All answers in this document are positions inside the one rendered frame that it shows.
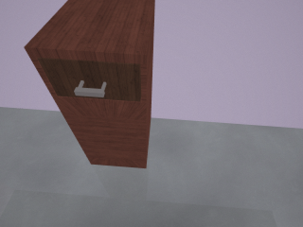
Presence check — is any handle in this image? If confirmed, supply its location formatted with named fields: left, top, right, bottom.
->
left=74, top=80, right=107, bottom=97

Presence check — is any drawer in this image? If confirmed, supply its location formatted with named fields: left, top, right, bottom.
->
left=38, top=57, right=142, bottom=102

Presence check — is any cabinet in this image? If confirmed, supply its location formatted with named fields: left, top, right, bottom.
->
left=24, top=0, right=155, bottom=168

